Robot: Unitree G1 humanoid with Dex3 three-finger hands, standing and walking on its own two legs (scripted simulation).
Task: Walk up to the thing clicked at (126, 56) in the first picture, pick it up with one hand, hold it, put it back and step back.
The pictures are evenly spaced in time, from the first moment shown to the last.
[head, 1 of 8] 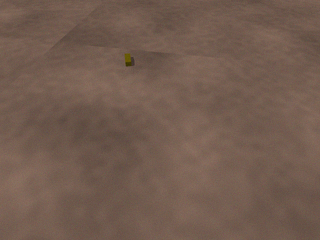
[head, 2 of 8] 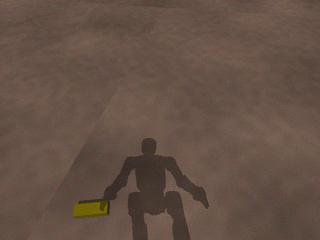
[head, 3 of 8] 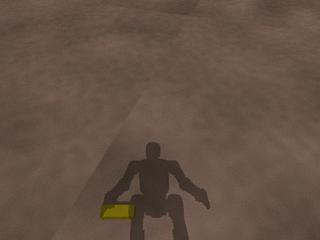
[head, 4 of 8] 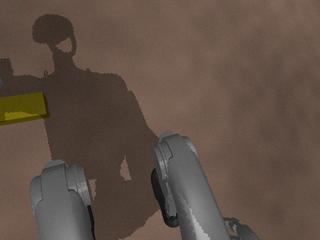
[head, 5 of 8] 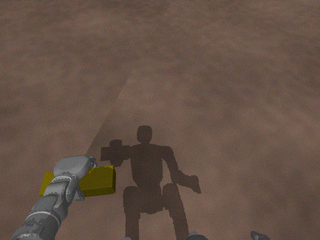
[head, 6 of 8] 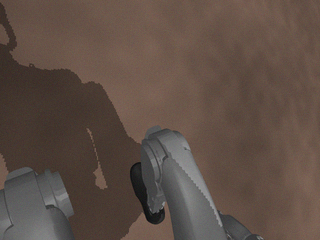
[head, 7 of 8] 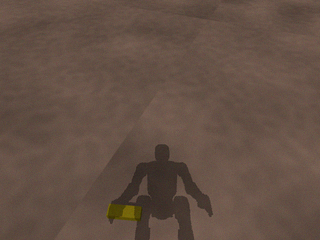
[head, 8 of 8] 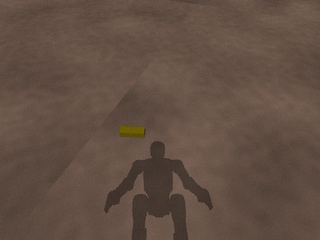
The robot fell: no
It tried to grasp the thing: yes
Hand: left
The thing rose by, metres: 0.68
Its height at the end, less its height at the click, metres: +0.00
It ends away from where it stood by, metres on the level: 0.02
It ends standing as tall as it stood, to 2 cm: yes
